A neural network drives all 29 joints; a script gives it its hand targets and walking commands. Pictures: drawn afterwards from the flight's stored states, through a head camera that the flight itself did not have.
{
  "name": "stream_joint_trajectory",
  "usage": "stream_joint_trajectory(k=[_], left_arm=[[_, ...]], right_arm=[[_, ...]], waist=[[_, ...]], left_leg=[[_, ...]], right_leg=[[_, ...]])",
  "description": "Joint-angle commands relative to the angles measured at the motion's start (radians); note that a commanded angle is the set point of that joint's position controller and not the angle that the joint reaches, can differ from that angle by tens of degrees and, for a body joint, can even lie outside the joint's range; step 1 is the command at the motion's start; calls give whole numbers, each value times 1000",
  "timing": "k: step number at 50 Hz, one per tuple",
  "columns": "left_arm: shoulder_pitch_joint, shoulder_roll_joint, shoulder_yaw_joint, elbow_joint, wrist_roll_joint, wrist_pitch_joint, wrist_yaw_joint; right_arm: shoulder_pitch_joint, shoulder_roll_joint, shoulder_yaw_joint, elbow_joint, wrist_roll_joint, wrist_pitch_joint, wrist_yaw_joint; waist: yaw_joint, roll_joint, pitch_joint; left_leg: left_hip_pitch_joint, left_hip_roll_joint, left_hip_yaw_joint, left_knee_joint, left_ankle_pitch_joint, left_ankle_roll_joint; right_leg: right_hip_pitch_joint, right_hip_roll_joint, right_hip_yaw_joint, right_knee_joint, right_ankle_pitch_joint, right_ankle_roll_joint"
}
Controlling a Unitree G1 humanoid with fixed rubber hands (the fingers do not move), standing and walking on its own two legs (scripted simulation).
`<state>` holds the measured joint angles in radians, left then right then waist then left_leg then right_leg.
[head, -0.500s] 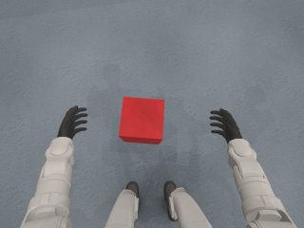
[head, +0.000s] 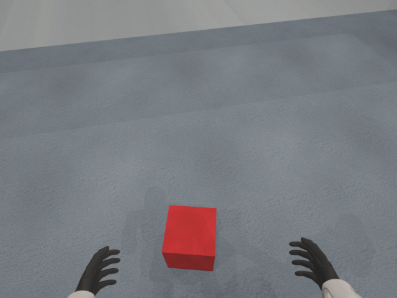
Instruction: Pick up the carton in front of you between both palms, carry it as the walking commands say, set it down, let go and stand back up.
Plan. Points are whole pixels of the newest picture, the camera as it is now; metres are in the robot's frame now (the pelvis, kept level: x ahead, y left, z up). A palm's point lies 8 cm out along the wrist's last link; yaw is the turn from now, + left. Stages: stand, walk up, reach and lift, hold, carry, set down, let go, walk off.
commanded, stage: let go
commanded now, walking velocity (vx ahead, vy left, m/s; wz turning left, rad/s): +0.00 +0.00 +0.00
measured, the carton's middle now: (191, 239) +0.44 +0.04 -0.65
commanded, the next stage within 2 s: stand in 0.34 s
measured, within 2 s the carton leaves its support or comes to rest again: neither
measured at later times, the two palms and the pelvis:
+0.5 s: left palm out of the picture +0.14 +0.28 -0.08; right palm (342, 282) +0.15 -0.27 -0.08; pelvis +0.00 +0.00 -0.01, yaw +0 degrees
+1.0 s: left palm out of the picture +0.14 +0.29 -0.09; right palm (349, 288) +0.14 -0.29 -0.09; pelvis +0.02 +0.00 +0.00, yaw +0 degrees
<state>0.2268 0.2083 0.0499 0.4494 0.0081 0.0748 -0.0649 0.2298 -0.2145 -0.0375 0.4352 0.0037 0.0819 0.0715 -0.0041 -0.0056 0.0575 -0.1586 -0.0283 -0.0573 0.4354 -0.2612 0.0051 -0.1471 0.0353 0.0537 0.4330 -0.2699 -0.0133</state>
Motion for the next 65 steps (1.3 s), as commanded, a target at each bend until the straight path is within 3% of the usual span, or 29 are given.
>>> stream_joint_trajectory(k=[1,14,15,17,18,20,22,29,37,48,65], left_arm=[[-57,96,21,-114,0,17,-5],[-43,93,20,-128,12,58,-4],[17,99,21,-68,-8,26,16],[-9,100,12,-98,-4,16,30],[-54,241,51,22,35,-9,65],[-48,226,50,33,40,-31,74],[-56,210,44,62,39,-47,74],[-51,239,40,145,30,-67,75],[-44,272,33,209,24,-74,88],[-62,283,21,272,20,-79,93],[-89,308,10,372,15,-86,88]], right_arm=[[-55,-87,-29,-98,-9,16,3],[-51,-88,-36,-110,-17,50,-1],[-87,-120,-33,-173,-32,104,-32],[-52,-109,-22,-153,-30,122,-50],[-85,-209,-48,12,-34,46,-86],[-74,-197,-44,42,-50,-10,-96],[-96,-197,-42,81,-50,-41,-93],[-103,-234,-35,184,-45,-79,-88],[-98,-269,-29,263,-44,-91,-97],[-110,-282,-20,329,-37,-95,-101],[-125,-305,-10,423,-32,-101,-97]], waist=[[1,4,-11],[5,8,-25],[3,-20,-88],[7,3,-71],[12,13,-25],[3,12,-25],[7,30,-32],[6,10,-125],[5,6,-129],[6,7,-118],[7,5,-73]], left_leg=[[53,-8,41,-64,131,-16],[93,-9,32,-41,246,-18],[135,-9,31,-10,312,-15],[124,-12,30,-4,320,-16],[-54,55,0,10,149,-27],[-66,60,-28,-7,-16,-21],[-76,71,-48,-23,-55,-13],[1,89,-48,21,240,-7],[35,99,-54,25,357,-1],[56,105,-57,-1,375,3],[52,116,-72,-80,255,10]], right_leg=[[8,-5,-34,-79,136,30],[58,-1,-32,-50,248,26],[59,23,-34,-17,251,41],[31,22,-34,-8,243,39],[-62,-49,-4,-18,133,45],[-94,-68,41,-31,19,32],[-97,-65,47,-24,-12,23],[-39,-85,56,9,228,14],[-8,-96,61,15,330,9],[12,-108,66,-9,350,4],[22,-121,85,-85,247,-3]])
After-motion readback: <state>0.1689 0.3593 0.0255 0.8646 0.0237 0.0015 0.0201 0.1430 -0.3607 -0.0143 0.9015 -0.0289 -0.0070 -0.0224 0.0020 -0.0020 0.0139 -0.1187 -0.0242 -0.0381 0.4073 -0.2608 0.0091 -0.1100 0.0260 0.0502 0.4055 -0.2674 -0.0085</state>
